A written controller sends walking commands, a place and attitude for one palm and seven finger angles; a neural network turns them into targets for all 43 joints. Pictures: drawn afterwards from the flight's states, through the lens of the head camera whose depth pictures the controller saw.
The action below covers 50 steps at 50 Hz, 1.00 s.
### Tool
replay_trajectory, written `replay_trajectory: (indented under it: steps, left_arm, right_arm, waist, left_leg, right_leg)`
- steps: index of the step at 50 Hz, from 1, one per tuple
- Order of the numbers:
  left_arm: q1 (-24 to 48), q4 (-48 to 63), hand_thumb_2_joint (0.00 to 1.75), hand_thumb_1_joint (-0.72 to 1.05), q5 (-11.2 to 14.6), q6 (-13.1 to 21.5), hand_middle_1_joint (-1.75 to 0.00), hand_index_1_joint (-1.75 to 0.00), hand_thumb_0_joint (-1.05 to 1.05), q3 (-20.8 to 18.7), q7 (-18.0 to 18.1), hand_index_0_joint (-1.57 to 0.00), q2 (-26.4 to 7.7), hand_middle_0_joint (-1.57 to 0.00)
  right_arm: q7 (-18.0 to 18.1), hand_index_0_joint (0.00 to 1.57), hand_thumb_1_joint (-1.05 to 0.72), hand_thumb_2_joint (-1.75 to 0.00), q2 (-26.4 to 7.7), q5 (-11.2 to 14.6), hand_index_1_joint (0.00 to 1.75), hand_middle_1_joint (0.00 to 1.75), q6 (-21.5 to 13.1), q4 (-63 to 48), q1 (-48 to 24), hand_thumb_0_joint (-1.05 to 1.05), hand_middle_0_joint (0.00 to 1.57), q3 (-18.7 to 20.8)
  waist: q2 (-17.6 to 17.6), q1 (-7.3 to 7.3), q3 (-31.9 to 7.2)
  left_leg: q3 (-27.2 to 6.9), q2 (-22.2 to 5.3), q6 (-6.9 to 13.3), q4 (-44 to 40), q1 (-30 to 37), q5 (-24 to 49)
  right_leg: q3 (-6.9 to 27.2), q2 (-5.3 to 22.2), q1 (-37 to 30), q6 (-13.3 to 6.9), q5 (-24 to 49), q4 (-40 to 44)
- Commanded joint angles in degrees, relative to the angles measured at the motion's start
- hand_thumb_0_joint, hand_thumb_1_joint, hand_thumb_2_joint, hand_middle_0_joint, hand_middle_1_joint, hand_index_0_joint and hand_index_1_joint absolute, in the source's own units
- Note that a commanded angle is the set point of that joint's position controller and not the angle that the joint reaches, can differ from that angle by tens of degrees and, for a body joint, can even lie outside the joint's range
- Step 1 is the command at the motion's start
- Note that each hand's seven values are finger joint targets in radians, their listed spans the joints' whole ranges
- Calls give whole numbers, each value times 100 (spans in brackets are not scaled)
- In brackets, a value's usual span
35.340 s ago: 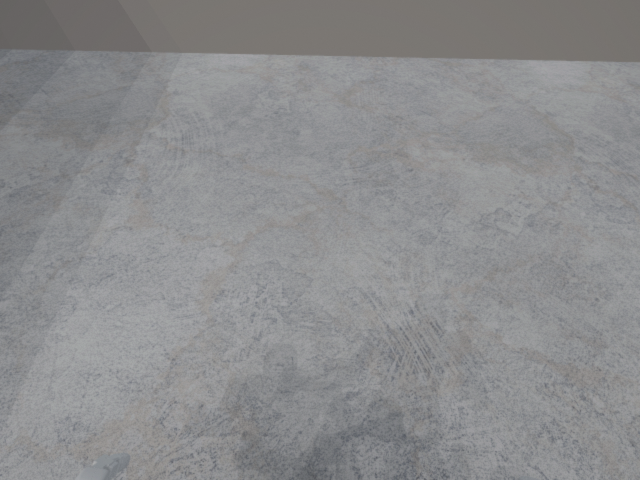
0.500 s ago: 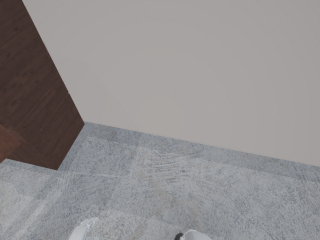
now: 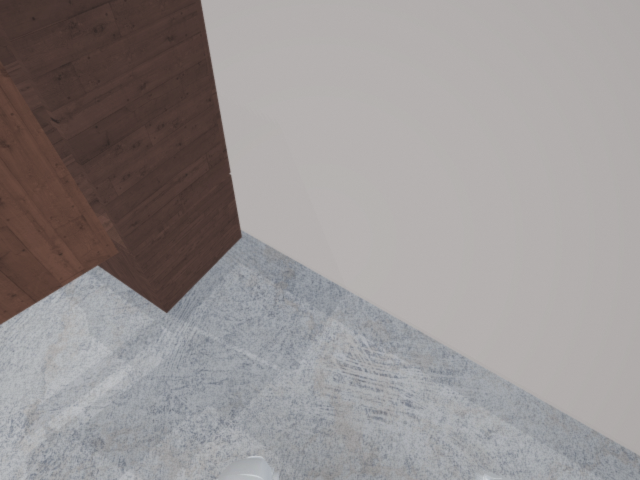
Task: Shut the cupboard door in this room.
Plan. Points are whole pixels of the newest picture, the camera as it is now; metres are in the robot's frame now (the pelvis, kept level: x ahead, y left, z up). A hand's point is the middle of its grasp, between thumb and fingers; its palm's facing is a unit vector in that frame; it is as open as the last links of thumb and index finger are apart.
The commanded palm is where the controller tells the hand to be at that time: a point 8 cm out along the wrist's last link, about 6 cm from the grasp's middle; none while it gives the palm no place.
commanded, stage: turn to face it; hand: left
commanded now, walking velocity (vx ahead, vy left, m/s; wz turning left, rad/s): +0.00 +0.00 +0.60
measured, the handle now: out of the picture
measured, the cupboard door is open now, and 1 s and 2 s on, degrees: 79 79 79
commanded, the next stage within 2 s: take the last steps up to it in 1.40 s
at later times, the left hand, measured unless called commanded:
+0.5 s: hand out of the picture +0.10 +0.21 -0.14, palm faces +0.26 -0.92 -0.30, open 7.4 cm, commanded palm none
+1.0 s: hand out of the picture -0.11 +0.18 -0.18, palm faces +0.58 -0.77 -0.26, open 7.4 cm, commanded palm none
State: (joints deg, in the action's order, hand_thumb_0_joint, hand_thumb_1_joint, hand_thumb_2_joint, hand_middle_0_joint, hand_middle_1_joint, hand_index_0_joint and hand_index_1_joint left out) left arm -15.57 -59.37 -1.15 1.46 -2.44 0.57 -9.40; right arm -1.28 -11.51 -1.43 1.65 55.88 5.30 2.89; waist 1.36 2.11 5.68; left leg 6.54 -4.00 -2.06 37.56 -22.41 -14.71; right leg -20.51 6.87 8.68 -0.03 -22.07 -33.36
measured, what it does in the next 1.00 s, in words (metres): steps on the spot, turning left: left foot, then right foot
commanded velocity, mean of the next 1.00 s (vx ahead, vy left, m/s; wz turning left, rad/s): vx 0.00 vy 0.00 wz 0.58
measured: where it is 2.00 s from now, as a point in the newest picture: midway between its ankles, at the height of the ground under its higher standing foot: outside the picture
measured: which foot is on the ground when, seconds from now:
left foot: up 0.00-0.00, down 0.02-0.50, up 0.52-0.92, down 0.94-1.00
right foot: down 0.00-0.02, up 0.04-0.48, down 0.50-0.94, up 0.96-1.00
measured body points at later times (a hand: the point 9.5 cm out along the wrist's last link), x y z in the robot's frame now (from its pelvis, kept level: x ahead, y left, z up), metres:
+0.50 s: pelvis +0.02 -0.03 +0.00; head +0.07 -0.04 +0.45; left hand +0.09 +0.25 -0.11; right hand +0.13 -0.26 -0.16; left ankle +0.06 +0.11 -0.73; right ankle +0.05 -0.16 -0.73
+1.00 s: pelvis +0.00 -0.02 +0.00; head +0.04 +0.03 +0.44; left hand -0.14 +0.22 -0.16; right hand +0.25 -0.16 -0.13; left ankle -0.08 +0.06 -0.73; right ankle +0.04 -0.16 -0.69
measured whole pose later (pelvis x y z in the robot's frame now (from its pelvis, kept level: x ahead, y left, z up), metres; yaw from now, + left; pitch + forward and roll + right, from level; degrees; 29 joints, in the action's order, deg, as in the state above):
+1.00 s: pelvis +0.00 -0.02 +0.00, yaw +34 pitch +0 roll +1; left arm -13.8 -54.4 -0.8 -3.3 -3.8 0.8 -15.9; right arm -1.2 -13.6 -0.8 1.8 52.2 4.7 3.4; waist 3.5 2.1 7.3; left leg 3.6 -0.1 1.1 35.1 -15.1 -20.2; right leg -8.8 10.5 20.5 4.7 -31.2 -52.8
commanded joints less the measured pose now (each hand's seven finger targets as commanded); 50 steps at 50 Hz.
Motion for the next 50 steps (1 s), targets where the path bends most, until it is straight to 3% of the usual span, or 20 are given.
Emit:
replay_trajectory:
  steps: [1, 2, 3, 7, 11, 18, 22, 23, 24, 25, 26, 28, 30, 40, 44, 45, 46, 47, 48, 50]
  left_arm:
    - [-78, 676, 90, 90, 137, -17, -30, -30, 0, -223, 23, -20, -770, -20]
    - [228, 848, 90, 90, 75, -93, -30, -30, 0, -185, 79, -20, -870, -20]
    - [508, 860, 90, 90, 60, -161, -30, -30, 0, -201, 102, -20, -843, -20]
    - [246, 696, 90, 90, 23, -271, -30, -30, 0, -287, 31, -20, -806, -20]
    - [273, 801, 90, 90, 19, -326, -30, -30, 0, -296, 29, -20, -797, -20]
    - [794, 1187, 90, 90, 43, -306, -30, -30, 0, -259, 49, -20, -837, -20]
    - [321, 1164, 90, 90, 110, -239, -30, -30, 0, -260, 79, -20, -899, -20]
    - [101, 1132, 90, 90, 96, -198, -30, -30, 0, -288, 93, -20, -1042, -20]
    - [-133, 1121, 90, 90, 15, -150, -30, -30, 0, -377, 130, -20, -1458, -20]
    - [-6, 1214, 90, 90, -42, -152, -30, -30, 0, -424, 148, -20, -1872, -20]
    - [260, 1332, 90, 90, 7, -163, -30, -30, 0, -361, 168, -20, -1751, -20]
    - [899, 1465, 90, 90, 20, -124, -30, -30, 0, -314, 188, -20, -1344, -20]
    - [1016, 1463, 90, 90, 19, -74, -30, -30, 0, -225, 150, -20, -1120, -20]
    - [-176, 1036, 90, 90, -42, -134, -30, -30, 0, -366, 108, -20, -1512, -20]
    - [-92, 978, 90, 90, -21, -175, -30, -30, 0, -414, 84, -20, -1613, -20]
    - [-1, 996, 90, 90, 33, -187, -30, -30, 0, -411, 72, -20, -1582, -20]
    - [15, 1126, 90, 90, 79, -206, -30, -30, 0, -375, 46, -20, -1347, -20]
    - [328, 1348, 90, 90, 89, -216, -30, -30, 0, -208, 3, -20, -939, -20]
    - [657, 1415, 90, 90, 38, -295, -30, -30, 0, -183, 59, -20, -1044, -20]
    - [809, 1229, 90, 90, 59, -324, -30, -30, 0, -215, 79, -20, -1015, -20]
  right_arm:
    - [95, 20, -90, -90, -1485, -28, 30, 30, -196, -240, 1386, 0, 20, 390]
    - [129, 20, -90, -90, -1582, 79, 30, 30, -130, -116, 1581, 0, 20, 380]
    - [177, 20, -90, -90, -1381, 67, 30, 30, -122, -138, 1339, 0, 20, 356]
    - [221, 20, -90, -90, -1063, 27, 30, 30, -131, -542, 290, 0, 20, 278]
    - [182, 20, -90, -90, -1110, 22, 30, 30, -125, -612, 337, 0, 20, 325]
    - [151, 20, -90, -90, -1206, -8, 30, 30, -44, -618, 600, 0, 20, 432]
    - [128, 20, -90, -90, -1186, 19, 30, 30, 13, -714, 431, 0, 20, 473]
    - [115, 20, -90, -90, -1085, 56, 30, 30, 19, -763, 335, 0, 20, 459]
    - [80, 20, -90, -90, -733, 104, 30, 30, 23, -830, 360, 0, 20, 416]
    - [76, 20, -90, -90, -564, 88, 30, 30, 10, -997, 201, 0, 20, 389]
    - [63, 20, -90, -90, -877, 21, 30, 30, 37, -951, 190, 0, 20, 444]
    - [20, 20, -90, -90, -754, 10, 30, 30, 163, -716, 514, 0, 20, 478]
    - [-26, 20, -90, -90, -696, -1, 30, 30, 189, -554, 704, 0, 20, 410]
    - [-30, 20, -90, -90, -528, 70, 30, 30, 131, -776, -179, 0, 20, 209]
    - [-2, 20, -90, -90, -633, 80, 30, 30, 28, -740, 140, 0, 20, 191]
    - [-1, 20, -90, -90, -806, 63, 30, 30, -19, -658, 435, 0, 20, 228]
    - [32, 20, -90, -90, -1361, 27, 30, 30, -86, -593, 791, 0, 20, 356]
    - [89, 20, -90, -90, -1937, 57, 30, 30, -88, -529, 1191, 0, 20, 514]
    - [107, 20, -90, -90, -1896, 106, 30, 30, -23, -398, 1415, 0, 20, 482]
    - [228, 20, -90, -90, -1530, 46, 30, 30, -59, -425, 923, 0, 20, 390]
  waist:
    - [-2198, -701, -1545]
    - [-1637, -757, -1759]
    - [-1341, -680, -1439]
    - [-960, -259, -855]
    - [-743, -253, -828]
    - [-1019, -395, -859]
    - [-1026, -173, -1123]
    - [-768, -21, -1156]
    - [380, 112, -1274]
    - [1692, 163, -883]
    - [933, 28, -711]
    - [892, -358, -448]
    - [887, -484, -248]
    - [1093, 144, -582]
    - [1103, -27, -974]
    - [800, -239, -1159]
    - [-487, -475, -1501]
    - [-1961, -733, -1589]
    - [-1324, -771, -1484]
    - [-1602, -618, -976]
  left_leg:
    - [-2717, -1953, 1279, -1285, 2847, 5095]
    - [-2595, -2191, 1676, -1259, 2845, 5391]
    - [-2390, -1894, 1579, -1468, 2412, 4393]
    - [-1881, -1090, 1163, -1825, 1245, 1843]
    - [-2019, -931, 1125, -2073, 974, 928]
    - [-2737, -807, 1231, -1856, 1039, 1090]
    - [-2842, -484, 992, -1406, 501, 1448]
    - [-2710, -236, 755, -1099, -18, 1092]
    - [-2059, 355, 337, -102, -1050, -127]
    - [-1003, 982, -53, 1293, -1691, -1697]
    - [-1260, 645, 18, 2299, -1354, -1661]
    - [-1207, 460, -36, 3135, -1169, -1113]
    - [-982, 341, -160, 3397, -1209, -638]
    - [-248, 292, -221, 1026, -465, -1152]
    - [-5, 399, -74, -607, 494, -479]
    - [-101, 347, 13, -1396, 1303, 391]
    - [-1277, -585, 406, -1674, 2550, 1857]
    - [-2956, -1955, 1206, -1484, 3194, 4730]
    - [-2375, -2090, 1459, -1299, 3000, 5204]
    - [-2096, -1494, 1396, -1331, 2482, 4979]
  right_leg:
    - [673, 46, 2073, 493, -1273, -2926]
    - [1438, -6, 2221, 433, -1849, -3428]
    - [1670, 107, 2335, 438, -1511, -3509]
    - [1889, 46, 2094, 483, -370, -3237]
    - [1912, -59, 1950, 535, -88, -2767]
    - [1944, -331, 1654, 522, -426, -1511]
    - [1824, -563, 331, 417, 199, 114]
    - [1906, -416, -384, 347, 664, 987]
    - [2952, 734, -1243, 3, 258, 1828]
    - [4218, 2135, -822, -647, 706, 2047]
    - [3845, 2215, 54, -855, 1115, 1937]
    - [3119, 1630, 560, -652, 1202, 1829]
    - [2178, 1194, 420, -518, 2175, 1506]
    - [1584, 1437, -647, -663, 3684, 901]
    - [1239, 1404, -691, -341, 3908, 151]
    - [1040, 1294, -260, -98, 3647, -451]
    - [843, 817, 966, 252, 2109, -1562]
    - [1095, 105, 2500, 568, -1557, -2615]
    - [1577, 203, 2470, 493, -1640, -2972]
    - [1818, 179, 2575, 531, -1127, -3249]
